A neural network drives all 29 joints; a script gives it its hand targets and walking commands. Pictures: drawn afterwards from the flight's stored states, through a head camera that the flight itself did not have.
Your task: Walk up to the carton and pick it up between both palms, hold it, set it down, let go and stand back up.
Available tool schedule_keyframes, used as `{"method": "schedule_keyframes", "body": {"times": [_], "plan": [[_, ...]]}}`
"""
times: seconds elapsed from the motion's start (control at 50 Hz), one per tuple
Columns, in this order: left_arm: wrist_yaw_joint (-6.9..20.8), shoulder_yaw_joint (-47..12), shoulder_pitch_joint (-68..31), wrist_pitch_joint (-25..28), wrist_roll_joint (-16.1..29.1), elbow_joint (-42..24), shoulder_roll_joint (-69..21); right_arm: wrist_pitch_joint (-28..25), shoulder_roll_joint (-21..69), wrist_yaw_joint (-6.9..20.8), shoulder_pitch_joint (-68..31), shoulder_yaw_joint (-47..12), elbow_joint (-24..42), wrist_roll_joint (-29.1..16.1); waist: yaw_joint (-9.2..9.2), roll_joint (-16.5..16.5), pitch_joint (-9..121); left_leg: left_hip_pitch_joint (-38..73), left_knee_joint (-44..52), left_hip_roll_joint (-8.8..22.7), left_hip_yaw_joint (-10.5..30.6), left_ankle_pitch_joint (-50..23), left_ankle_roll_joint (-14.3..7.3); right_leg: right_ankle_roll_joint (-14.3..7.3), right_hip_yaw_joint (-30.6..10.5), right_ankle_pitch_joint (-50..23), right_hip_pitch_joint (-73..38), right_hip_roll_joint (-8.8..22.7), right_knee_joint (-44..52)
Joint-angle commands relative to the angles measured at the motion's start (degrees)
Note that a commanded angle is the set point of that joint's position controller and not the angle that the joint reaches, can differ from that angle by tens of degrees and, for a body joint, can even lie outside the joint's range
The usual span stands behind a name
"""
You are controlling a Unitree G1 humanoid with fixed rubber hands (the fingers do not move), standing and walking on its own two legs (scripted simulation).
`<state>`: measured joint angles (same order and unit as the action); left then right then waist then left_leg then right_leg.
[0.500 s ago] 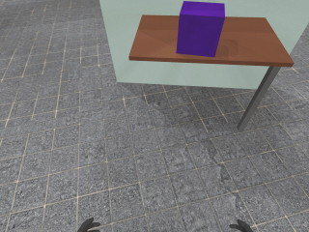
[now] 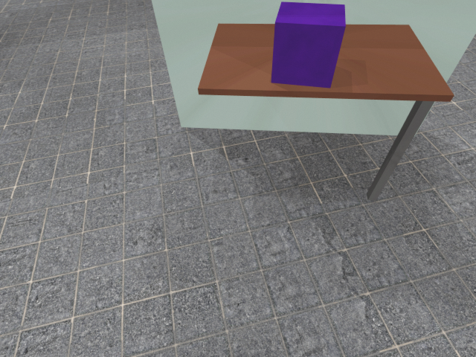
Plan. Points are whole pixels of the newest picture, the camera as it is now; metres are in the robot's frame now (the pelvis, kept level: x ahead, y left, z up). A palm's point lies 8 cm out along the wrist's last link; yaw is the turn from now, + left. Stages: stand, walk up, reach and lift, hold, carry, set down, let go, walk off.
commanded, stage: walk up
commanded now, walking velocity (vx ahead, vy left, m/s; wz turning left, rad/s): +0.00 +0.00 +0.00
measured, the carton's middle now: (306, 45) +1.05 -0.19 -0.01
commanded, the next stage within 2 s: none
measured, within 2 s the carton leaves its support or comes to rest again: neither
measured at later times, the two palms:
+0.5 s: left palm out of the picture +0.13 +0.17 -0.11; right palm out of the picture +0.06 -0.33 -0.15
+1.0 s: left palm (162, 252) +0.35 +0.21 -0.15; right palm (369, 213) +0.44 -0.28 -0.12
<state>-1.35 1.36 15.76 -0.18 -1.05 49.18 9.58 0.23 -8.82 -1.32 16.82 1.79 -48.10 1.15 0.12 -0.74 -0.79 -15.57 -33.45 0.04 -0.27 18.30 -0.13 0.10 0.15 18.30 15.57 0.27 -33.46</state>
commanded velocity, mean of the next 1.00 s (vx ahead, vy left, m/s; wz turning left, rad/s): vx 0.46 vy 0.01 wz -0.09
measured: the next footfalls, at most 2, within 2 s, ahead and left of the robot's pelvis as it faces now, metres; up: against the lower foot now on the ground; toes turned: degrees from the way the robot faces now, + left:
right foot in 0.40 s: +0.09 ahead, -0.19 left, +0.00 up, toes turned -10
left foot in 0.86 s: +0.51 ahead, +0.05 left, +0.00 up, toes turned +1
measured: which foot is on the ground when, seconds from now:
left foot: down 0.00-0.40, up 0.42-0.84, down 0.86-1.00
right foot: down 0.00-0.14, up 0.16-0.38, down 0.40-0.88, up 0.90-1.00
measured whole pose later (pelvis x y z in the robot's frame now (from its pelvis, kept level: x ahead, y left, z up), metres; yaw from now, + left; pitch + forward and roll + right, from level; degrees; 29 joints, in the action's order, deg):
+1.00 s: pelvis +0.37 -0.03 -0.01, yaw -8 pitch +0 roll -2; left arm 0.5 3.7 22.7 3.3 -1.2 59.5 11.2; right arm -4.0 -10.4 0.3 7.2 3.5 -54.7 0.8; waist -1.5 0.7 -5.7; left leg -24.6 -35.9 4.5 -8.1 11.9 -2.8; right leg 0.2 1.7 20.6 18.5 3.4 -70.7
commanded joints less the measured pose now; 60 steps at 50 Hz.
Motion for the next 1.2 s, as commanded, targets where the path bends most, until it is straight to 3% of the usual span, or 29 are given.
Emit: {"method": "schedule_keyframes", "body": {"times": [0.0,0.08,0.1,0.12,0.14,0.16,0.22,0.3,0.34,0.36,0.38,0.4,0.42,0.48,0.56,0.7,0.76,0.78,0.8,0.82,0.84,0.86,0.88,0.9,0.92,0.98,1.04,1.08,1.18], "plan": [[-0.71,1.36,2.63,0.97,0.34,-1.09,5.02,-1.29,-5.39,-0.33,2.43,1.88,1.40,0.10,-0.04,0.17,1.99,0.68,6.60,3.79,3.63,-11.64,-2.42,-2.77,-4.04,-11.75,-2.52,3.52,6.17],[-0.59,1.92,2.23,0.97,-0.12,0.88,6.01,-1.24,-5.70,-0.59,2.85,2.15,-0.86,-0.16,-0.09,1.78,1.15,1.17,7.37,3.81,3.41,-12.49,-2.37,-3.10,-4.11,-13.04,-3.24,3.96,6.88],[1.49,2.89,0.80,0.33,1.68,-0.40,8.67,-1.43,-12.70,-0.35,7.37,4.72,-0.72,0.09,3.85,0.81,6.98,13.54,11.84,11.23,9.48,28.13,-3.38,-2.36,-3.77,28.15,11.88,1.79,0.98],[2.46,2.71,-8.83,-0.40,1.08,-4.70,6.54,-0.95,-16.82,-0.61,8.85,6.42,-2.40,0.40,6.53,-11.76,-0.50,15.91,22.19,21.49,22.69,39.66,-6.27,-0.17,2.44,18.95,27.57,-1.78,-15.03],[3.30,2.69,-15.77,-0.41,-0.49,-7.95,5.77,-1.14,-15.85,-1.00,9.39,6.41,-3.41,0.59,8.19,-11.05,-6.68,11.01,26.13,28.71,30.85,37.64,-9.04,0.11,0.45,8.88,31.51,3.08,-24.79],[3.95,2.74,-19.43,0.07,-0.93,-9.82,5.40,-1.77,-12.64,-1.06,9.72,5.71,-4.29,0.60,8.54,-8.87,-8.98,6.81,28.16,27.97,31.15,32.86,-9.78,0.20,-1.34,4.46,31.45,5.18,-26.68],[4.99,3.47,-2.47,1.64,-0.86,-2.95,4.11,-4.04,-9.92,-0.52,2.47,4.96,-3.95,1.20,-0.41,-7.50,-0.75,1.55,26.93,18.95,10.98,16.85,-4.00,-0.14,0.79,-0.36,15.49,3.46,-25.18],[4.47,3.61,2.05,2.04,-0.50,-1.08,3.91,-3.88,-9.98,0.38,1.70,5.40,-6.79,1.18,-2.82,-14.46,-3.62,-6.94,21.05,9.48,-3.87,16.26,-2.71,0.27,8.47,5.11,-3.86,-0.25,-2.74],[2.79,4.03,10.11,2.66,-0.51,2.44,6.55,-3.27,-9.81,0.63,4.92,5.07,-7.84,1.75,-5.46,-2.71,-2.38,-15.33,6.31,6.80,-6.65,20.37,-2.97,0.67,11.13,2.36,-18.88,-3.36,4.62],[2.15,4.90,18.43,3.24,-0.81,5.21,9.35,-3.47,-8.48,1.02,3.41,4.47,-7.08,2.09,-9.29,9.16,-0.08,-24.73,-11.58,4.64,-8.90,19.56,-2.95,-0.10,1.72,5.55,-28.66,3.51,5.75],[1.43,5.06,26.59,3.93,-1.26,5.55,13.77,-3.99,-4.33,1.73,-1.86,3.09,-3.28,1.95,-12.85,21.09,-0.32,-35.07,-29.13,2.86,-4.97,19.81,-1.21,-2.95,-26.98,22.43,-27.50,21.60,16.41],[1.01,4.81,26.36,3.47,-0.63,5.20,16.10,-3.96,-3.90,2.57,-4.74,2.99,-0.14,1.92,-11.37,16.41,-4.46,-37.05,-34.82,3.87,-0.91,13.69,-0.55,-7.50,-45.20,38.26,-17.33,30.75,29.85],[1.00,4.51,20.61,3.37,-0.09,5.00,15.89,-4.09,-4.55,3.66,-9.03,3.12,2.14,1.77,-9.40,15.53,-9.96,-39.12,-38.29,6.44,0.87,8.58,-0.18,-11.16,-50.11,44.77,-9.05,30.47,34.38],[1.86,2.61,7.73,5.02,-0.43,1.81,9.88,-4.11,-5.51,5.03,-1.60,3.38,-3.23,1.86,-1.20,4.07,-8.44,-32.56,-36.87,8.94,0.18,-6.60,0.21,-4.15,-18.34,9.50,-7.41,17.10,24.24],[2.15,1.69,12.52,6.53,0.14,5.41,5.95,-2.05,-4.15,5.33,-0.76,3.15,-4.06,0.67,-0.07,10.14,-5.00,-29.18,-33.21,7.20,-3.31,-14.12,0.70,-3.30,-5.27,-13.55,-8.65,13.41,23.59],[0.41,1.07,19.33,6.84,0.02,8.32,5.76,-2.58,-3.85,5.39,-19.50,1.38,2.35,0.13,-5.18,7.88,-9.05,-24.83,-5.66,5.73,-7.04,-17.18,0.54,-4.30,-2.20,-25.11,-14.26,14.70,24.94],[-0.24,2.40,17.24,6.79,0.08,8.97,9.75,-2.92,-5.26,4.74,-16.57,1.98,1.79,-0.41,-3.13,11.64,-7.38,-15.81,2.64,3.01,-9.05,-13.72,-1.31,-4.15,0.45,-37.09,-18.17,16.59,20.65],[-0.45,2.25,17.93,6.07,1.04,11.26,9.36,-3.78,-5.71,4.40,-11.77,2.30,1.15,-0.08,0.79,17.32,-2.95,-5.42,2.67,2.53,-8.11,-12.33,-2.59,-3.54,3.14,-37.82,-16.93,12.91,15.09],[-0.35,2.43,18.96,5.76,0.95,11.69,8.71,-4.13,-7.57,3.62,-4.56,3.08,-1.86,-0.04,3.04,13.40,0.80,5.82,3.04,1.01,-9.35,-13.98,-3.37,-3.12,5.10,-39.69,-12.94,11.94,6.11],[-0.09,2.53,20.89,5.58,1.12,12.30,7.90,-4.58,-10.71,2.85,4.89,4.22,-4.78,0.53,6.04,7.99,6.20,19.96,0.37,2.61,-6.29,-13.14,-3.89,-2.29,5.57,-32.05,-5.09,10.19,-5.30],[0.27,2.01,22.93,5.40,1.21,11.65,5.37,-4.79,-15.48,2.16,13.94,5.90,-7.30,1.30,8.54,-4.20,14.98,32.70,1.11,14.39,7.58,-1.63,-5.18,-1.81,7.06,-10.43,4.94,7.34,-20.91],[0.48,1.03,27.40,5.40,2.83,9.61,0.16,-4.51,-21.88,2.03,17.09,6.79,-7.04,0.80,7.22,-21.93,21.91,39.79,14.17,31.48,36.17,9.09,-11.80,-0.08,4.58,14.88,17.57,1.06,-37.83],[1.05,3.17,24.93,4.58,1.04,9.83,7.70,-3.16,-22.97,1.12,14.97,7.81,-7.77,-0.80,6.78,-10.96,21.25,30.20,22.07,35.79,47.96,14.79,-11.45,0.04,-3.88,10.95,16.47,2.55,-46.04],[1.79,3.64,16.81,4.50,-0.23,8.00,7.91,-3.05,-19.74,0.86,10.00,6.66,-7.61,-1.34,5.66,-4.81,13.71,19.79,23.64,31.69,40.63,10.13,-6.67,-0.05,-6.20,5.85,15.81,4.50,-46.93],[2.30,3.26,11.65,4.57,-0.47,7.00,4.66,-3.80,-14.64,0.64,7.25,4.99,-7.56,-0.50,5.28,-1.87,5.80,12.87,19.92,27.44,30.74,-7.59,-4.11,-0.18,-4.63,1.50,15.58,5.49,-45.59],[2.31,2.06,15.59,3.03,-0.39,9.51,-0.55,-4.76,-7.08,1.16,-0.93,3.06,-8.59,-0.40,-1.42,-9.80,1.52,1.54,17.18,18.87,7.73,-22.70,-3.32,-0.97,-2.01,-3.75,11.15,8.10,-38.81],[1.95,3.31,12.79,1.08,-0.64,9.47,0.90,-5.76,-5.99,1.47,3.95,2.26,-10.31,0.09,-1.76,-8.78,0.85,0.63,16.78,17.49,3.80,-36.82,-3.57,0.11,0.18,-5.09,11.06,6.00,-33.61],[2.29,3.30,8.95,-0.05,-0.91,8.50,1.16,-5.90,-7.55,1.21,4.47,2.41,-10.04,0.39,-2.06,-6.45,-0.59,1.13,17.60,17.16,0.83,-37.83,-4.00,0.88,1.38,-8.27,13.80,5.34,-30.10],[4.03,2.55,-3.03,-0.44,-0.70,5.14,1.94,-5.71,-8.18,0.73,7.65,2.13,-9.98,0.37,0.50,-10.67,-3.31,2.60,17.92,15.45,-2.94,-37.77,-3.39,2.34,3.94,-14.59,15.20,5.01,-15.23]]}}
